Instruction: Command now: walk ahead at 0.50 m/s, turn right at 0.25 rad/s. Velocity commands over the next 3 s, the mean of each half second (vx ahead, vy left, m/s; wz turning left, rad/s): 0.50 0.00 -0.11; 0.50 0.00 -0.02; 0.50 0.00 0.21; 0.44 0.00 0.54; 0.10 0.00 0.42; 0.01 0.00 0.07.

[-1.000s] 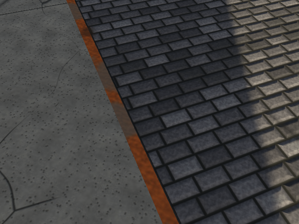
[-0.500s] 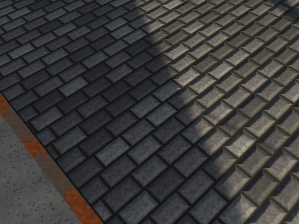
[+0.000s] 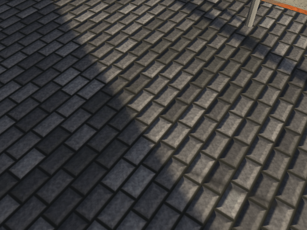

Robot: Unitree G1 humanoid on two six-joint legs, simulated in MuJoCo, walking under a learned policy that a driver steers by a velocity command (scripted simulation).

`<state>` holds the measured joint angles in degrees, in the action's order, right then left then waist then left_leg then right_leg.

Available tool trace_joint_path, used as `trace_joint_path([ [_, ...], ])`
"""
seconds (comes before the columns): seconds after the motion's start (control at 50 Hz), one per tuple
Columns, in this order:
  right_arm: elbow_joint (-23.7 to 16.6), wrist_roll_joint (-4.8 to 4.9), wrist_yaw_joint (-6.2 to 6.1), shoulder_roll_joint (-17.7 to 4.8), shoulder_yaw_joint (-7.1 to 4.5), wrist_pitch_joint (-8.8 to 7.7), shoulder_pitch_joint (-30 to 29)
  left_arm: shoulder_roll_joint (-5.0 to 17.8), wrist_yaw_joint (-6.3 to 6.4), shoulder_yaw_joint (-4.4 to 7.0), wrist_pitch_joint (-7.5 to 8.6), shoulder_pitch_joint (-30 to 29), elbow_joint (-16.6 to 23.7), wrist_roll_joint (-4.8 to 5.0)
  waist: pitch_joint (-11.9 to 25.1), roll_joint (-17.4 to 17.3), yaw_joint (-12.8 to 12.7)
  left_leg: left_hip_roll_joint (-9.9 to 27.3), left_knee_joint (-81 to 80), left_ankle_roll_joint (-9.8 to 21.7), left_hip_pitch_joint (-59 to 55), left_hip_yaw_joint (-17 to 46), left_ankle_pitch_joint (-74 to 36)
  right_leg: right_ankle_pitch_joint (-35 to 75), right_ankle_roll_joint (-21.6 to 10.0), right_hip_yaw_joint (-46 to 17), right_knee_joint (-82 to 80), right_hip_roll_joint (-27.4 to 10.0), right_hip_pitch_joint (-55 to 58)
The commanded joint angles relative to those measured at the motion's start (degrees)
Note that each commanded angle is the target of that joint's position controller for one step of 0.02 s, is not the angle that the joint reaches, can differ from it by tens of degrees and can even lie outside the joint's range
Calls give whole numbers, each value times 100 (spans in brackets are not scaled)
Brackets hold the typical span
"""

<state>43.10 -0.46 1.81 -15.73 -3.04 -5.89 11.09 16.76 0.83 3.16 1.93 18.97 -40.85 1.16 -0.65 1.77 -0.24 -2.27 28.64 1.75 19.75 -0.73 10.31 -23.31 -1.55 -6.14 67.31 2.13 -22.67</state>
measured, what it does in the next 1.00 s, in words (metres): walks ahead: right foot, then left foot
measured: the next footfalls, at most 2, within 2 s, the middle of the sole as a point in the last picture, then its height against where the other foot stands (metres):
right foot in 0.38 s outside the picture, level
left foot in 0.90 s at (142, 193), level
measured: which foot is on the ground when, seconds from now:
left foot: down 0.00-0.38, up 0.40-0.88, down 0.90-1.00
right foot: up 0.00-0.36, down 0.38-0.92, up 0.94-1.00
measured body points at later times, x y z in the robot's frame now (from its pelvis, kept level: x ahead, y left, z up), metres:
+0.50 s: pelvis +0.26 -0.06 +0.00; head +0.29 -0.08 +0.45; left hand +0.44 +0.19 -0.08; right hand +0.31 -0.35 -0.13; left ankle +0.16 +0.09 -0.65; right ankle +0.31 -0.15 -0.73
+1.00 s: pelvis +0.54 -0.02 +0.00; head +0.57 -0.01 +0.44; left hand +0.57 +0.26 -0.14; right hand +0.71 -0.28 -0.10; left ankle +0.62 +0.07 -0.73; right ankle +0.39 -0.16 -0.65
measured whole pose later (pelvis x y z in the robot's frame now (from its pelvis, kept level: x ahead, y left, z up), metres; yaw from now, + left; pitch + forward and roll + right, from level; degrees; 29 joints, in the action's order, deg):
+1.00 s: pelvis +0.54 -0.02 +0.00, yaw -2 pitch +2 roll +0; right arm 42.9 0.4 2.1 -15.7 -2.1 -4.6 6.5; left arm 16.8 -0.2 2.6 4.0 20.4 -49.6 1.4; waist -1.9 0.7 -1.6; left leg -1.0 30.6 3.1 23.5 -2.6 9.0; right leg -25.6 -1.5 -2.3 62.6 -0.3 -16.8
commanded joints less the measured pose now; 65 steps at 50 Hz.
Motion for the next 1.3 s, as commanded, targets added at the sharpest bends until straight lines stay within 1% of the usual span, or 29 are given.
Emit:
trace_joint_path([
  [0.02,-173,-27,-51,-549,-117,-37,290,512,-34,152,152,-292,552,-31,97,-770,115,1512,-1653,979,-1382,2064,139,494,7,-92,-223,-664,-1542],
  [0.14,76,109,-108,-935,-200,-11,603,140,-104,-16,210,-1029,726,-91,-17,-612,281,1466,-2036,1096,-1323,1139,-943,1573,165,295,-2063,-794,-1545],
  [0.2,203,157,-117,-1010,-195,51,816,113,-175,-43,258,-1531,798,-46,-111,-628,458,1331,-2006,953,-1275,718,-1110,2296,196,485,-2965,-640,-1141],
  [0.26,363,194,-115,-1062,-196,129,1114,170,-249,-31,285,-1943,926,5,-215,-656,564,1505,-1881,885,-1550,726,-1126,2358,125,544,-3414,-527,-992],
  [0.32,449,219,-148,-1188,-234,226,1126,336,-308,33,314,-1920,970,4,-194,-733,364,1706,-1526,744,-1940,753,-1714,1894,-106,597,-3780,-416,-654],
  [0.36,437,225,-180,-1139,-203,268,1025,677,-258,231,306,-819,629,-64,486,-603,-258,1355,-188,507,-1734,344,-3161,1938,-383,823,-4111,-171,1046],
  [0.38,303,110,-195,-886,-86,248,961,1024,-194,355,281,189,429,-118,1259,-251,-694,1092,1297,288,-798,107,-2311,2010,-707,48,-3893,-908,2652],
  [0.4,103,29,-174,-238,126,132,1514,1645,-166,470,236,621,341,-164,1950,1250,-467,133,3485,-126,1484,-118,914,1340,-1609,-2528,-4253,-2340,4559],
  [0.42,187,135,-144,-638,44,16,1353,1164,-180,358,221,745,297,-80,2155,1141,-639,162,4316,-117,2249,603,2236,512,-1787,-3547,-4868,-2468,4552],
  [0.44,38,269,-111,-989,-64,-49,874,924,-187,253,241,345,311,-65,1234,799,-580,477,4493,-46,2667,598,1849,515,-1532,-2748,-4971,-2251,3867],
  [0.46,-18,259,-114,-946,-54,-62,553,752,-191,195,246,-1,341,-80,791,459,-439,720,4273,-28,2543,467,1339,903,-1372,-2039,-5064,-1968,3138],
  [0.48,-29,163,-121,-885,-63,-41,415,600,-217,144,255,-294,343,-111,428,260,-272,859,3924,-73,2344,423,1005,1385,-1294,-1591,-5251,-1748,2466],
  [0.5,-7,117,-121,-839,-84,16,480,488,-231,108,286,-477,351,-155,310,334,-76,992,3679,-107,1991,471,756,1767,-1235,-1280,-5427,-1586,1993],
  [0.58,-20,68,-137,-525,-28,207,417,628,-215,168,412,-519,157,-113,95,235,146,1034,2978,-307,1739,390,154,2472,-1342,-603,-5901,-1458,1312],
  [0.7,-324,85,-48,-340,62,130,-811,857,-110,213,360,-27,-218,-56,-218,96,-258,808,896,-303,1574,207,-1567,2433,-1063,83,-6026,-1235,1420],
  [0.8,-613,133,91,-441,54,65,-1460,949,-74,240,229,426,-580,-2,-359,118,-411,658,200,-69,1719,226,-1240,2617,-954,-19,-5633,-1605,2323],
  [0.86,-564,116,122,-626,-20,34,-1085,1050,-33,272,132,357,-669,-4,-82,279,-119,419,-26,173,998,8,-623,3927,-774,14,-5000,-1644,2685],
  [0.88,-385,98,91,-785,-121,32,-463,1039,-21,257,97,260,-668,-10,305,254,235,234,-173,317,83,-179,-668,4791,-651,211,-4264,-1428,2581],
  [0.9,-139,73,32,-1088,-254,41,468,868,0,178,87,266,-611,-68,997,103,616,502,28,547,-1422,63,-914,4551,-467,442,-3074,-1137,1929],
  [0.92,-54,-21,-12,-1670,-391,74,1192,323,-36,-6,185,844,-452,-141,1985,-981,574,1986,148,1360,-3844,2234,-668,2470,-65,741,-852,-434,-244],
  [0.94,67,90,0,-1408,-338,124,1445,205,-69,-59,299,904,-556,-95,2481,-1714,639,2518,-841,1790,-4456,4193,365,-919,75,197,337,148,-1447],
  [0.96,26,133,-7,-1092,-221,134,1142,803,-110,100,384,379,-437,65,1647,-1168,698,2338,-1090,1500,-3862,3737,1106,-821,-12,-122,781,-227,-2056],
  [0.98,-48,111,-27,-944,-173,142,732,838,-120,106,419,-117,-279,134,946,-859,574,2133,-1222,1302,-3023,2992,1030,-322,-74,84,636,-524,-2170],
  [1.0,-70,59,-13,-793,-123,132,392,769,-98,102,406,-354,-234,58,420,-534,400,1903,-1441,1227,-2159,2427,566,105,-55,215,270,-738,-2007],
  [1.02,-98,2,-4,-640,-82,94,178,714,-76,132,355,-308,-258,-20,249,-631,191,1719,-1603,1151,-1595,2060,128,423,-36,166,-92,-925,-1647],
  [1.06,-75,-2,12,-597,-82,39,49,471,-64,99,235,-45,-375,-50,199,-733,-30,1530,-1904,1177,-1043,1612,-385,686,51,199,-368,-999,-1149],
  [1.1,23,27,-11,-729,-123,-15,127,374,-38,77,169,-191,-323,-82,78,-647,-75,1516,-2090,1263,-881,1274,-849,1016,166,248,-752,-1041,-1275],
  [1.18,213,80,-111,-873,-169,34,473,261,-64,28,229,-1064,-77,-138,-140,-473,152,1288,-2193,1114,-944,794,-1186,2273,288,329,-2241,-962,-1409],
  [1.3,475,200,-211,-1043,-235,189,1084,286,-231,-5,386,-2099,204,-47,-281,-525,443,1403,-1798,970,-1349,1000,-799,2764,324,333,-3721,-572,-927],
])
Over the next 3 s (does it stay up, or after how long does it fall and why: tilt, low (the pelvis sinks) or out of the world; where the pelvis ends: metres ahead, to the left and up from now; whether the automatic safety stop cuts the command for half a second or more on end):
stays up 1.18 0.04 0.00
